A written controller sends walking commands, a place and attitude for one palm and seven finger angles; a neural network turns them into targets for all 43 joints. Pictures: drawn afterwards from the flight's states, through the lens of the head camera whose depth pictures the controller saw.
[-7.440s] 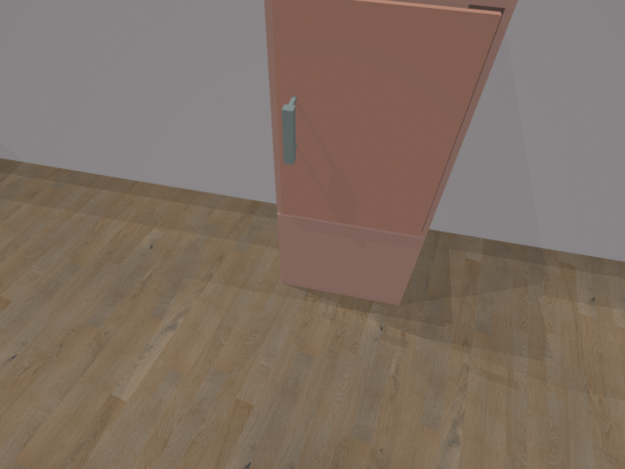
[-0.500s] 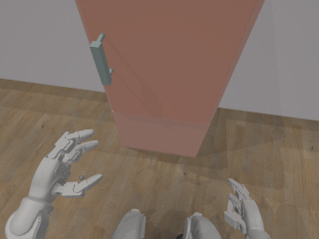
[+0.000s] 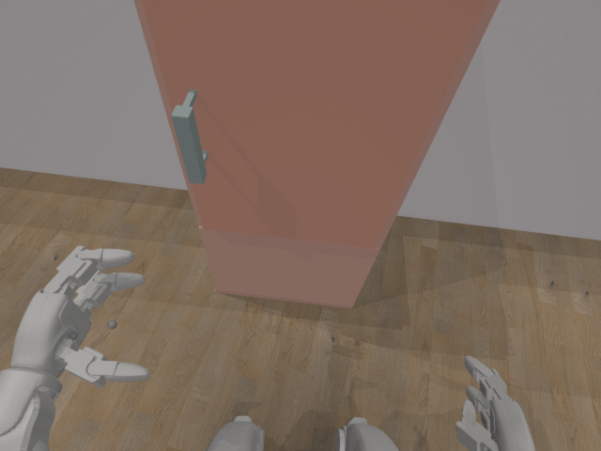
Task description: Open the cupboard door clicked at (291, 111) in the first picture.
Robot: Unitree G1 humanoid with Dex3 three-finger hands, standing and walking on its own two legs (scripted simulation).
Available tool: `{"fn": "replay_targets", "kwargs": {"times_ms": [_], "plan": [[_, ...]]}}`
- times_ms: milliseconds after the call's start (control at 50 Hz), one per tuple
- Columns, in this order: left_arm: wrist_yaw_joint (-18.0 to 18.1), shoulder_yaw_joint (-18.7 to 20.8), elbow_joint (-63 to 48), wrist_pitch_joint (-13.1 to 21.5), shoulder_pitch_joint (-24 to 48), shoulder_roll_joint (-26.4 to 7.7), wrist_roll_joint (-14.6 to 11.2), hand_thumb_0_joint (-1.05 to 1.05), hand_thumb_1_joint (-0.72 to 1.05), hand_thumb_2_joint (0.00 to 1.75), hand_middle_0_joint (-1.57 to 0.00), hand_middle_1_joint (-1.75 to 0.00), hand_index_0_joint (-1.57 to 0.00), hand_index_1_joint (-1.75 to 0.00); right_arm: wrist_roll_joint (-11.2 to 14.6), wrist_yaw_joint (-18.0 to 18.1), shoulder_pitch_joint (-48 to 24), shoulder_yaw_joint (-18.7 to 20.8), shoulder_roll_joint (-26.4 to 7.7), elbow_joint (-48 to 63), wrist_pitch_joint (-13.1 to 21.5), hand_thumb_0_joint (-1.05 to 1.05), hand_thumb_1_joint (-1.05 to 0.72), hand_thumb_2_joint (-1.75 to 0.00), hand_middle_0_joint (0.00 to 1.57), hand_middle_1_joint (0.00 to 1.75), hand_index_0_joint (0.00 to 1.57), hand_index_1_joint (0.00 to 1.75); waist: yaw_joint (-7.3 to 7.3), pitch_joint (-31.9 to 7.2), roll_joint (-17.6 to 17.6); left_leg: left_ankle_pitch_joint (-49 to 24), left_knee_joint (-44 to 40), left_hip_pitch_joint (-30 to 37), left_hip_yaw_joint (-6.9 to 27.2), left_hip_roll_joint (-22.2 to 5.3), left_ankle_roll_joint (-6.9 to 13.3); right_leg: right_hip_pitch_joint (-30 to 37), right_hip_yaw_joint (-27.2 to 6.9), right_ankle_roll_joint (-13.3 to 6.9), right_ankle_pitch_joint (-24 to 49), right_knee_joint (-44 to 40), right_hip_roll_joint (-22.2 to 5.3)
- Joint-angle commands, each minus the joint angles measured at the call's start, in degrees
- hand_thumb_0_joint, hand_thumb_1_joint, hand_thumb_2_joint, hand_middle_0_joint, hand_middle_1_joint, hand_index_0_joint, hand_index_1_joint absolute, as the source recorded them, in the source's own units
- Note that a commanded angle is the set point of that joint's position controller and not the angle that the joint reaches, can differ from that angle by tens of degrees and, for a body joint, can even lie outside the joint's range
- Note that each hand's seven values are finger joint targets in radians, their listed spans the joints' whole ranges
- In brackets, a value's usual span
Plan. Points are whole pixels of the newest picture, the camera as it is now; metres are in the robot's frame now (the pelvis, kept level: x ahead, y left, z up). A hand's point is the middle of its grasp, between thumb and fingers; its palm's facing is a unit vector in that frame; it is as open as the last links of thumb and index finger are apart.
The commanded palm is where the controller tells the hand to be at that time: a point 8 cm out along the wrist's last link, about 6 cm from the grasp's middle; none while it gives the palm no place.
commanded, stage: raise the hand with hooked fingers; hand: left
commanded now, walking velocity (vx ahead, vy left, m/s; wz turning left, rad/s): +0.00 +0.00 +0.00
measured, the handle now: (194, 138) +0.57 +0.21 +0.04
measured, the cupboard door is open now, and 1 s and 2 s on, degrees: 0 0 0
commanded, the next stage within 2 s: move the hooked fingers beside the handle in 0.90 s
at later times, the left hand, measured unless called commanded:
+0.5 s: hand (76, 275) +0.30 +0.29 +0.06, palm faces -0.04 -1.00 -0.03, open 14.0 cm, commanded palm +0.27 +0.33 +0.07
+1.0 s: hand (89, 283) +0.29 +0.27 +0.06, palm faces -0.02 -1.00 -0.03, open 14.0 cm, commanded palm +0.27 +0.31 +0.07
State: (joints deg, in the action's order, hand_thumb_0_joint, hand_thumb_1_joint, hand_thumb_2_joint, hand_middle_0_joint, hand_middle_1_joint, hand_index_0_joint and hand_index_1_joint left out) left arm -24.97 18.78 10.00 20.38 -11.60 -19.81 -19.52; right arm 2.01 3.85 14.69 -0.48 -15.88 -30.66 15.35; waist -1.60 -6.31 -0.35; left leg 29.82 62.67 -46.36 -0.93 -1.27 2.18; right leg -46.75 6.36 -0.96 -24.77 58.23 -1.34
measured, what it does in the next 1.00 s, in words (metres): stands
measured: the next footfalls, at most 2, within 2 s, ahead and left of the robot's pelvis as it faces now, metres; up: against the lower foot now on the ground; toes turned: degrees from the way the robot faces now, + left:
none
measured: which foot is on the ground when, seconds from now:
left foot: down 0.00-1.00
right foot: down 0.00-1.00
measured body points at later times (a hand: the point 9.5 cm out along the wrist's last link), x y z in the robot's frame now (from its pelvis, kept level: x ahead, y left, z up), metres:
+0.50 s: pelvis +0.01 +0.01 +0.01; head +0.09 +0.03 +0.45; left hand +0.30 +0.34 +0.06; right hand +0.16 -0.24 -0.07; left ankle +0.01 +0.09 -0.67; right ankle +0.04 -0.12 -0.67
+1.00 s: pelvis +0.01 -0.01 +0.01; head +0.08 +0.01 +0.45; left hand +0.29 +0.32 +0.07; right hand +0.16 -0.25 -0.07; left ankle +0.01 +0.09 -0.67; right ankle +0.04 -0.12 -0.67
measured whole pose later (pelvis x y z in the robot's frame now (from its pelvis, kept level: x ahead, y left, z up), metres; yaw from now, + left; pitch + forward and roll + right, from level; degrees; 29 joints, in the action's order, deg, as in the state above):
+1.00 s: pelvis +0.01 -0.01 +0.01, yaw +0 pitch +14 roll -2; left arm -32.9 26.0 26.1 18.2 1.3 -24.5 -21.3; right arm 1.7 3.1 16.2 -2.8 -16.1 -30.2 11.8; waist -1.3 -6.2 0.7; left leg 28.7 59.1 -44.3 -0.8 -1.5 1.7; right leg -44.9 6.3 -1.4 -23.8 55.0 -0.8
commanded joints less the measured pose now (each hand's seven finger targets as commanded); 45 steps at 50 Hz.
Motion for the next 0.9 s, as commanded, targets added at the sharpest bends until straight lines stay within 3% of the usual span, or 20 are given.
{"fn": "replay_targets", "kwargs": {"times_ms": [0, 40, 60, 120, 180, 200, 260, 320, 380, 440, 460, 540, 620, 720, 760, 800, 880], "plan": [[1.2, 6.0, -6.9, 2.1, 6.0, -10.0, -1.3, 0.0, -0.5, 0.3, -0.3, -1.2, -0.3, -1.2, 0.2, -0.5, -0.1, 2.6, -8.2, 7.4, 1.4, 0.0, -0.9, -0.9, 0.2, 0.3, 0.2, 0.3, 0.9, -9.9, 7.2, -17.8, -12.5, 8.1, 4.0, 1.0, -2.1, 7.9, -1.4, -0.8, 8.5, -6.7, 2.6], [-0.5, 4.7, -2.7, 0.1, 8.1, -9.7, -0.9, 0.0, -0.5, 0.3, -0.3, -1.2, -0.3, -1.2, 0.3, -0.5, 0.5, 2.4, -8.9, 7.9, 0.7, 0.0, -0.9, -0.9, 0.2, 0.3, 0.2, 0.3, 0.0, -7.6, 4.5, -16.2, -12.8, 6.7, 4.2, 1.0, -1.9, 7.4, -1.4, -1.0, 7.9, -7.3, 2.9], [-1.5, 4.4, -2.8, -0.4, 9.7, -10.4, -0.5, 0.0, -0.5, 0.3, -0.3, -1.2, -0.3, -1.2, 0.6, -0.5, 0.6, 2.5, -9.2, 8.2, 0.6, 0.0, -0.9, -0.9, 0.2, 0.3, 0.2, 0.3, -0.26, -8.3, 5.1, -15.3, -13.0, 7.2, 4.0, 0.9, -1.9, 7.1, -1.6, -0.7, 7.3, -7.7, 2.7], [-3.7, 6.5, -3.9, -1.1, 13.7, -13.6, -0.7, 0.0, -0.5, 0.3, -0.3, -1.2, -0.3, -1.2, 0.5, -0.1, 0.9, 2.4, -9.5, 8.7, 0.6, 0.0, -0.9, -0.9, 0.2, 0.3, 0.2, 0.3, 0.31, -13.2, 4.9, -18.3, -12.9, 9.4, 4.2, 1.0, -1.8, 9.8, -1.9, -0.8, 9.7, -7.7, 2.6], [-4.7, 9.4, -7.8, 0.6, 18.1, -17.0, -1.7, 0.0, -0.5, 0.3, -0.3, -1.2, -0.3, -1.2, 0.0, 0.1, 1.5, 2.3, -9.2, 8.2, 0.9, 0.0, -0.9, -0.9, 0.2, 0.3, 0.2, 0.3, 1.0, -18.2, 9.2, -27.1, -12.3, 15.3, 4.8, 0.6, -2.9, 10.4, -1.9, -1.1, 14.0, -6.8, 2.9], [-4.5, 10.1, -7.8, 1.2, 18.2, -17.5, -2.0, 0.0, -0.5, 0.3, -0.3, -1.2, -0.3, -1.2, -0.1, 0.1, 1.8, 2.2, -9.1, 7.9, 0.9, 0.0, -0.9, -0.9, 0.2, 0.3, 0.2, 0.3, 1.08, -18.8, 8.2, -28.7, -12.2, 16.0, 5.2, 0.4, -3.2, 10.3, -1.8, -1.0, 14.4, -6.7, 3.0], [-4.7, 11.9, -4.0, 2.1, 19.4, -18.5, -2.7, 0.0, -0.5, 0.3, -0.3, -1.2, -0.3, -1.2, -0.3, 0.0, 1.8, 1.9, -9.1, 6.9, 0.7, 0.0, -0.9, -0.9, 0.2, 0.3, 0.2, 0.3, 1.19, -16.7, 7.4, -28.9, -12.2, 14.4, 5.2, 0.3, -3.5, 10.1, -1.5, -1.2, 14.4, -6.4, 3.3], [-5.8, 11.6, 2.7, 0.6, 20.0, -17.9, -2.6, 0.0, -0.5, 0.3, -0.3, -1.2, -0.3, -1.2, 0.0, 0.2, 1.8, 1.9, -9.6, 6.5, 0.1, 0.0, -0.9, -0.9, 0.2, 0.3, 0.2, 0.3, 0.63, -13.4, 6.2, -24.6, -13.0, 11.9, 4.8, 0.4, -3.1, 9.2, -1.5, -1.1, 12.1, -7.4, 2.9], [-8.3, 11.7, 5.7, -1.8, 22.1, -19.5, -2.5, 0.0, -0.5, 0.3, -0.3, -1.2, -0.3, -1.2, 0.3, 0.2, 2.2, 1.9, -10.0, 6.8, -0.6, 0.0, -0.9, -0.9, 0.2, 0.3, 0.2, 0.3, 0.85, -15.0, 7.2, -24.9, -13.6, 12.5, 4.5, 0.5, -2.9, 10.4, -1.8, -1.1, 12.6, -8.2, 2.7], [-9.8, 9.9, 4.3, -2.5, 19.8, -17.7, -3.0, 0.0, -0.5, 0.3, -0.3, -1.2, -0.3, -1.2, 0.3, -0.2, 2.4, 2.2, -10.0, 8.1, -0.3, 0.0, -0.9, -0.9, 0.2, 0.3, 0.2, 0.3, 1.2, -17.0, 6.6, -28.3, -13.2, 13.6, 4.4, 0.5, -2.6, 11.8, -2.1, -1.2, 14.8, -8.3, 2.8], [-9.8, 10.5, 3.1, -2.1, 19.5, -18.3, -3.1, 0.0, -0.5, 0.3, -0.3, -1.2, -0.3, -1.2, 0.2, -0.4, 2.8, 2.3, -10.0, 8.0, -0.3, 0.0, -0.9, -0.9, 0.2, 0.3, 0.2, 0.3, 1.2, -18.6, 5.7, -29.6, -13.1, 14.5, 4.4, 0.4, -2.5, 12.2, -2.1, -1.0, 15.9, -8.4, 2.9], [-7.9, 13.7, 2.6, 0.5, 20.3, -20.6, -4.0, 0.0, -0.5, 0.3, -0.3, -1.2, -0.3, -1.2, -0.4, -0.9, 2.6, 2.3, -10.0, 7.9, -0.5, 0.0, -0.9, -0.9, 0.2, 0.3, 0.2, 0.3, 1.39, -15.6, 4.4, -25.4, -12.7, 10.9, 3.9, 0.8, -2.3, 12.1, -2.3, -1.4, 14.2, -8.0, 3.2], [-6.2, 13.5, 2.8, 2.0, 20.6, -19.9, -3.4, 0.0, -0.5, 0.3, -0.3, -1.2, -0.3, -1.2, -0.2, -1.0, 2.4, 2.3, -9.5, 7.8, -0.8, 0.0, -0.9, -0.9, 0.2, 0.3, 0.2, 0.3, 1.26, -14.4, 8.1, -20.9, -13.7, 10.8, 3.4, 0.9, -2.2, 11.0, -2.7, -1.2, 10.6, -8.7, 2.7], [-6.8, 11.7, 1.1, 1.4, 20.1, -19.8, -2.2, 0.0, -0.5, 0.3, -0.3, -1.2, -0.3, -1.2, 0.1, -0.7, 2.6, 2.4, -9.5, 8.3, -0.9, 0.0, -0.9, -0.9, 0.2, 0.3, 0.2, 0.3, 0.92, -16.1, 8.9, -21.0, -14.0, 12.1, 3.4, 0.8, -1.7, 11.9, -3.1, -1.1, 10.9, -9.2, 2.6], [-7.3, 12.4, 0.8, 1.3, 20.7, -20.5, -2.7, 0.0, -0.5, 0.3, -0.3, -1.2, -0.3, -1.2, 0.0, -0.6, 2.6, 2.2, -9.5, 8.2, -0.9, 0.0, -0.9, -0.9, 0.2, 0.3, 0.2, 0.3, 0.77, -16.9, 7.2, -21.9, -13.6, 11.7, 3.4, 0.8, -1.6, 13.3, -3.3, -1.1, 12.5, -9.2, 2.8], [-7.3, 12.3, 2.4, 1.2, 20.4, -19.7, -3.2, 0.0, -0.5, 0.3, -0.3, -1.2, -0.3, -1.2, 0.1, -0.4, 2.4, 2.1, -9.4, 8.1, -1.0, 0.0, -0.9, -0.9, 0.2, 0.3, 0.2, 0.3, 0.44, -14.8, 5.6, -19.5, -13.6, 10.1, 3.3, 0.9, -1.4, 12.7, -3.3, -0.9, 11.1, -9.6, 2.8], [-7.4, 12.8, 4.5, 1.3, 22.2, -19.9, -3.7, 0.0, -0.5, 0.3, -0.3, -1.2, -0.3, -1.2, 0.1, -0.1, 2.1, 1.8, -9.4, 7.8, -1.0, 0.0, -0.9, -0.9, 0.2, 0.3, 0.2, 0.3, 0.36, -13.8, 4.9, -17.2, -13.2, 8.4, 2.8, 1.1, -1.2, 13.0, -3.9, -0.9, 9.9, -10.0, 2.6]]}}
